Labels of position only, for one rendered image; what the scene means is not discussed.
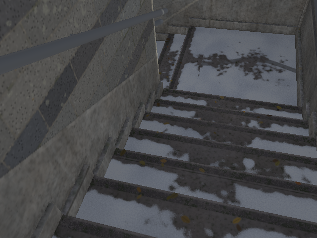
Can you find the stairs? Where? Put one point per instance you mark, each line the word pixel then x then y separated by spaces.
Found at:
pixel 168 53
pixel 206 166

